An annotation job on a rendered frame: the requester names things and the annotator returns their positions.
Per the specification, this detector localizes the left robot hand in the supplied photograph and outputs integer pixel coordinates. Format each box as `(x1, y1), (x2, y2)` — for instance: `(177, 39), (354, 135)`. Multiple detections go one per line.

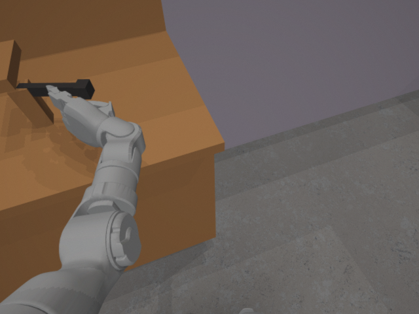
(46, 85), (115, 147)

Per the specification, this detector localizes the robot left forearm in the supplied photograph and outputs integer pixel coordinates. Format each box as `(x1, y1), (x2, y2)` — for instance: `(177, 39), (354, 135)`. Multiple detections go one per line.
(59, 116), (146, 262)

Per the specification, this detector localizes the tap lever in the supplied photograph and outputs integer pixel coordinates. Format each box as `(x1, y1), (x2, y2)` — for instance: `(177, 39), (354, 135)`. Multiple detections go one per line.
(16, 79), (95, 99)

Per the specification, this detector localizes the counter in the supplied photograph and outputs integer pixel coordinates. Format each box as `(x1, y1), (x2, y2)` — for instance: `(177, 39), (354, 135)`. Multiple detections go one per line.
(0, 0), (225, 303)

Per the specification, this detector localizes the robot left upper arm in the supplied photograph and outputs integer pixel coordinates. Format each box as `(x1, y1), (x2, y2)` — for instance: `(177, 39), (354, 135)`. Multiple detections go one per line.
(0, 210), (141, 314)

